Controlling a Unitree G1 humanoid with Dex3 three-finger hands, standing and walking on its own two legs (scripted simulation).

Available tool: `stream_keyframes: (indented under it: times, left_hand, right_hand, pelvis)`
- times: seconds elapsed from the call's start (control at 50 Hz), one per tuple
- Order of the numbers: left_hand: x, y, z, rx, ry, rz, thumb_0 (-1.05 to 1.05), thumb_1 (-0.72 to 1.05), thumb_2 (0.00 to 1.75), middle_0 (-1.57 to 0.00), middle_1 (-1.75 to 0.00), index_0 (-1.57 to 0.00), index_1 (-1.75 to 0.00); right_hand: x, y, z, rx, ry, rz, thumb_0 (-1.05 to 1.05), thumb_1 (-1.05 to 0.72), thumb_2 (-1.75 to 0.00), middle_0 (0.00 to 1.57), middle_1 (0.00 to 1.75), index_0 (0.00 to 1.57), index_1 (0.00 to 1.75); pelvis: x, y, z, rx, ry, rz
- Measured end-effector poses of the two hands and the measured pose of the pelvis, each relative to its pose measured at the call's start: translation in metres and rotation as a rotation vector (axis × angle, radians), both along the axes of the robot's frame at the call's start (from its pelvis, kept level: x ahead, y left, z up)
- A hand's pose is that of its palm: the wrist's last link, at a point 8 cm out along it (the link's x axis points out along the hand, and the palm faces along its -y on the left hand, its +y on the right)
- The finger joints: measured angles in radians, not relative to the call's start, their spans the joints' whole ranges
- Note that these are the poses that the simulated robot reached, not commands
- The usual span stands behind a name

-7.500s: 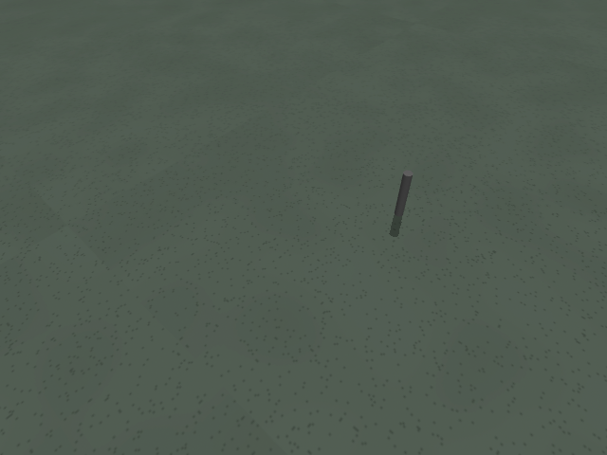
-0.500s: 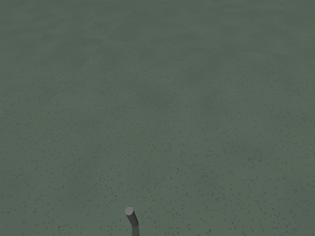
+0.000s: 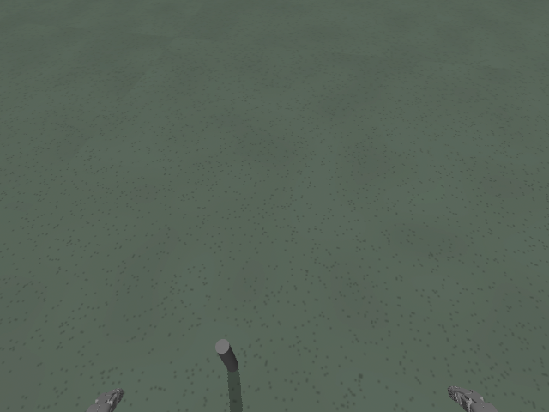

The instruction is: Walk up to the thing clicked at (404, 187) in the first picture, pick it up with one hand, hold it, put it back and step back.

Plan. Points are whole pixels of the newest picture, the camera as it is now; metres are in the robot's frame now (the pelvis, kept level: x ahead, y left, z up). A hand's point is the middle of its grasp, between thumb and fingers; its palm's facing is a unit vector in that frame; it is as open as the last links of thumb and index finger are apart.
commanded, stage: go down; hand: left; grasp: from the side
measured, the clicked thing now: (228, 356) +0.35 +0.18 -0.65
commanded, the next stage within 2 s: none
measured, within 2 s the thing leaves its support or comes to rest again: neither
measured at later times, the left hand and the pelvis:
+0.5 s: hand out of the picture +0.16 +0.27 -0.19, palm faces +0.06 -0.95 -0.32, open 17.0 cm; pelvis +0.00 +0.01 -0.06, yaw -1 degrees
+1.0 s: hand out of the picture +0.15 +0.29 -0.21, palm faces +0.08 -0.96 -0.28, open 17.4 cm; pelvis -0.01 +0.01 -0.11, yaw -1 degrees
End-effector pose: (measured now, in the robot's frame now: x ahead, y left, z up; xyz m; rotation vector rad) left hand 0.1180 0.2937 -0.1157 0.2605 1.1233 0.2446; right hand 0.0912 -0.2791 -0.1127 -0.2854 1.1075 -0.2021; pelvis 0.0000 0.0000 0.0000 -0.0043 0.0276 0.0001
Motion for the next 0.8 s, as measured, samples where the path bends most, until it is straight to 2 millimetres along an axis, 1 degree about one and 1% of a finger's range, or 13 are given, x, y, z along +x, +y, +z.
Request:
stream_keyframes:
  times: [0.08,0.12,0.16,0.22,0.3,0.36,0.48,0.56,0.64,0.72,0.8]
  left_hand:
    - [0.034,0.004,-0.006,-0.004,-0.047,-0.024,0.01,0.56,0.55,-0.10,-0.12,-0.10,-0.13]
    - [0.043,0.007,-0.008,0.000,-0.062,-0.030,0.01,0.46,0.45,-0.08,-0.10,-0.08,-0.10]
    - [0.047,0.011,-0.009,0.005,-0.064,-0.031,0.01,0.35,0.36,-0.07,-0.08,-0.07,-0.08]
    - [0.046,0.015,-0.014,0.007,-0.047,-0.027,0.01,0.19,0.26,-0.06,-0.07,-0.06,-0.07]
    - [0.037,0.022,-0.023,0.006,-0.027,-0.024,0.01,-0.03,0.16,-0.07,-0.06,-0.06,-0.06]
    - [0.031,0.025,-0.030,0.003,-0.028,-0.024,0.00,-0.18,0.11,-0.07,-0.06,-0.07,-0.06]
    - [0.029,0.026,-0.040,-0.004,-0.073,-0.024,0.00,-0.40,0.05,-0.08,-0.06,-0.08,-0.06]
    - [0.028,0.027,-0.042,-0.005,-0.081,-0.025,0.00,-0.49,0.03,-0.09,-0.06,-0.08,-0.06]
    - [0.027,0.030,-0.041,0.001,-0.084,-0.019,0.00,-0.54,0.02,-0.09,-0.06,-0.08,-0.06]
    - [0.025,0.033,-0.043,0.003,-0.080,-0.011,0.00,-0.56,0.02,-0.09,-0.06,-0.08,-0.06]
    - [0.021,0.036,-0.048,-0.012,-0.080,-0.005,0.00,-0.57,0.02,-0.09,-0.06,-0.08,-0.07]
  right_hand:
    - [-0.004,0.012,-0.005,0.020,-0.028,-0.017,0.00,-0.95,-0.91,0.21,0.30,0.20,0.30]
    - [-0.008,0.015,-0.007,0.028,-0.037,-0.031,0.01,-0.95,-0.91,0.21,0.30,0.20,0.30]
    - [-0.011,0.019,-0.009,0.033,-0.042,-0.042,0.01,-0.94,-0.91,0.21,0.30,0.20,0.30]
    - [-0.013,0.022,-0.014,0.039,-0.055,-0.049,0.01,-0.93,-0.91,0.21,0.30,0.20,0.30]
    - [-0.007,0.024,-0.020,0.033,-0.095,-0.046,0.01,-0.91,-0.90,0.21,0.30,0.20,0.30]
    - [0.003,0.026,-0.024,0.020,-0.134,-0.032,0.01,-0.89,-0.90,0.21,0.30,0.20,0.30]
    - [0.028,0.030,-0.029,-0.005,-0.214,0.006,0.01,-0.88,-0.89,0.21,0.30,0.20,0.30]
    - [0.045,0.035,-0.029,-0.014,-0.271,0.030,0.01,-0.87,-0.89,0.21,0.30,0.20,0.30]
    - [0.058,0.039,-0.028,-0.017,-0.318,0.049,0.01,-0.87,-0.89,0.21,0.30,0.20,0.30]
    - [0.064,0.042,-0.030,-0.019,-0.351,0.060,0.01,-0.87,-0.89,0.21,0.30,0.20,0.30]
    - [0.065,0.043,-0.035,-0.023,-0.364,0.067,0.01,-0.87,-0.89,0.21,0.30,0.20,0.30]
  pelvis:
    - [-0.005,-0.001,-0.009,-0.001,0.060,-0.010]
    - [-0.004,-0.001,-0.013,-0.002,0.077,-0.017]
    - [-0.003,0.000,-0.016,-0.004,0.090,-0.020]
    - [-0.001,0.004,-0.023,-0.009,0.112,-0.023]
    - [0.000,0.008,-0.033,-0.014,0.141,-0.026]
    - [0.000,0.010,-0.042,-0.018,0.163,-0.025]
    - [0.000,0.013,-0.057,-0.026,0.196,-0.023]
    - [0.000,0.013,-0.064,-0.031,0.208,-0.019]
    - [0.001,0.013,-0.069,-0.036,0.219,-0.015]
    - [0.001,0.012,-0.075,-0.041,0.233,-0.012]
    - [-0.001,0.012,-0.082,-0.044,0.252,-0.011]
